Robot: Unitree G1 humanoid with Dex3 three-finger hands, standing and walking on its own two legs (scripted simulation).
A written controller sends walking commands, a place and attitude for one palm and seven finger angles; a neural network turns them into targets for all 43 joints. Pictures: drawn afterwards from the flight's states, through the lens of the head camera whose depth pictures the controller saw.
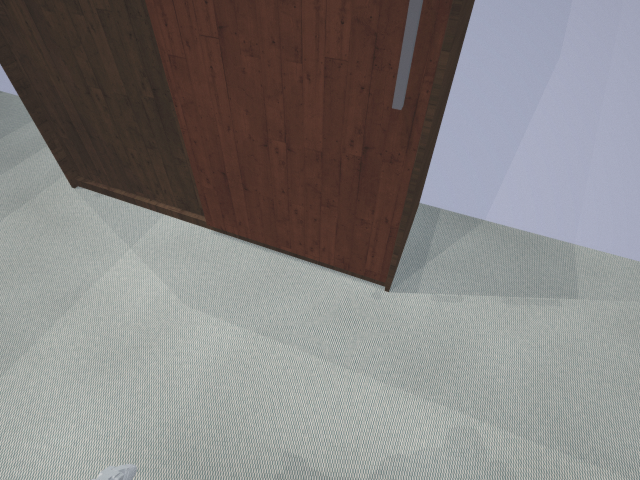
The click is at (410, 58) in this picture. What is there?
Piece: wardrobe's sliding door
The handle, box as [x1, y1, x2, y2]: [392, 0, 422, 109]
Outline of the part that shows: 422,0 409,1 392,104 393,108 401,109 403,104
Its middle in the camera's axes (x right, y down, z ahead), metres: +0.19 -0.43 +0.83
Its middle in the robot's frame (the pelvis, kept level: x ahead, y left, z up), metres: +0.94 -0.14 +0.17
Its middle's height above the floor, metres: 0.94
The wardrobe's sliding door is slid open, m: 0.00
